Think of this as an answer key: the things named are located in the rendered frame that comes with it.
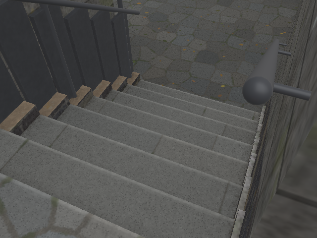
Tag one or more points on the stairs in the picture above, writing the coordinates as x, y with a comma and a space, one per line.
157, 161

